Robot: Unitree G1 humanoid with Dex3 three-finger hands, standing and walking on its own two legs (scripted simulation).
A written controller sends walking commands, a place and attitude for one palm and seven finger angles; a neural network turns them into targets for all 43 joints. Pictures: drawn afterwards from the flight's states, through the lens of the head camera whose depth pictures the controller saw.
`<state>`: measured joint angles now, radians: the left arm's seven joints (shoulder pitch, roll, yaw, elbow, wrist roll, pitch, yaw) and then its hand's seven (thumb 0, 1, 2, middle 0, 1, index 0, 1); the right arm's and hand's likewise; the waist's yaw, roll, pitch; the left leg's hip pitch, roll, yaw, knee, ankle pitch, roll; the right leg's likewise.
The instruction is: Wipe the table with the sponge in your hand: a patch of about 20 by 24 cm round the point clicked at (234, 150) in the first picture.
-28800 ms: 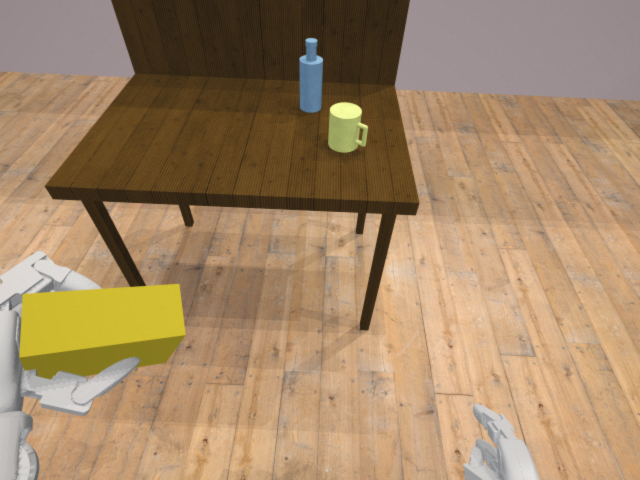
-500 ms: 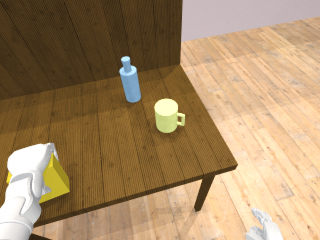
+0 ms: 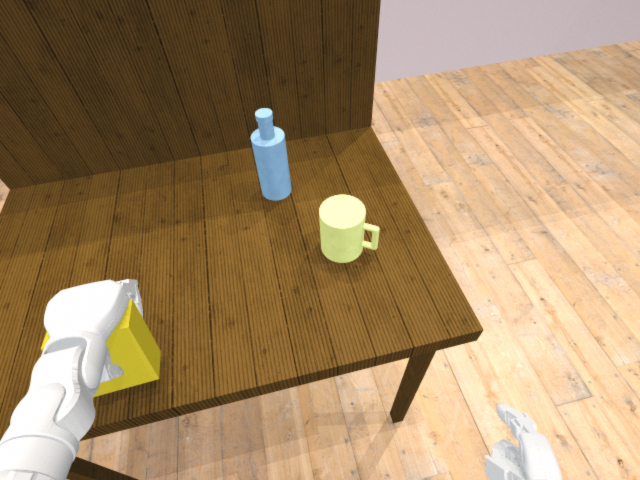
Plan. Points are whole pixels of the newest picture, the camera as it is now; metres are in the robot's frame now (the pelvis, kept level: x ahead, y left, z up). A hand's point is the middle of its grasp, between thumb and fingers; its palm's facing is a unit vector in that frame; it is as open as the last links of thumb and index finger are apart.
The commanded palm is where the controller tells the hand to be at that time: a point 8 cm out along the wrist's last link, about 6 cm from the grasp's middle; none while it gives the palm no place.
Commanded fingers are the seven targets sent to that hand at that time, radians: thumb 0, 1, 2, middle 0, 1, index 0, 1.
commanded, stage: lower the sponge onto the table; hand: left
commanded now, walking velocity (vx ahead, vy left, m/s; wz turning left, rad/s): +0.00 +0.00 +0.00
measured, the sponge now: (113, 358) +0.25 +0.34 -0.04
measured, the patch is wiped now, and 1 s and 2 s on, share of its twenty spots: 0.00 0.00 0.25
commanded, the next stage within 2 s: wipe forward along the first lane in 1.40 s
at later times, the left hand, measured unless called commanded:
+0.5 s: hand (115, 334) +0.27 +0.32 +0.00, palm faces -0.16 -0.04 -0.99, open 9.6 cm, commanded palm +0.26 +0.33 +0.07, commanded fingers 0.00 0.10 1.30 -1.20 -1.60 -1.20 -1.60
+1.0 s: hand (121, 325) +0.29 +0.33 -0.01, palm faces -0.12 -0.02 -0.99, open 9.6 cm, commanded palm +0.27 +0.33 +0.05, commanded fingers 0.00 0.10 1.30 -1.20 -1.60 -1.20 -1.60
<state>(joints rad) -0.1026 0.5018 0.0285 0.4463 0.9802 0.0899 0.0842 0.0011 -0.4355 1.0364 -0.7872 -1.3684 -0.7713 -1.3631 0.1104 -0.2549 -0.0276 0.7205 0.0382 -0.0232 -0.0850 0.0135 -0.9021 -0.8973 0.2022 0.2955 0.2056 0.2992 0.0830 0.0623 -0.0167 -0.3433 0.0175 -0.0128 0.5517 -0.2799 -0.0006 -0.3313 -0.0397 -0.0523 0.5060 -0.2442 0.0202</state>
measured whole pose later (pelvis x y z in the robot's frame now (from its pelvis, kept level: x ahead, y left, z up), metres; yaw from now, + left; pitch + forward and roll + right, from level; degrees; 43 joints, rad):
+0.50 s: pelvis +0.00 +0.00 +0.00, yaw +0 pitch +4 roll -1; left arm -0.05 0.48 0.05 0.39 1.02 0.02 0.15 0.00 -0.44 1.04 -0.79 -1.37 -0.78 -1.36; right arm 0.12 -0.26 -0.05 0.74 0.03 -0.03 -0.09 0.01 -0.90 -0.90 0.20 0.30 0.20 0.30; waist 0.09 0.05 -0.01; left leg -0.35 0.02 -0.01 0.56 -0.29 0.00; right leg -0.34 -0.03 -0.05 0.52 -0.25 0.02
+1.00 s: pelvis +0.01 +0.00 -0.01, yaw -1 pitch +8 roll -1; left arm -0.06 0.48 0.11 0.45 1.04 0.00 0.26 0.00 -0.44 1.04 -0.79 -1.37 -0.77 -1.36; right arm 0.16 -0.26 -0.08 0.75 0.02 -0.01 -0.07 0.01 -0.90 -0.90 0.20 0.30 0.20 0.30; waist 0.06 0.04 -0.04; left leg -0.43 0.03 0.00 0.62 -0.33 0.00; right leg -0.42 -0.03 -0.04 0.57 -0.28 0.02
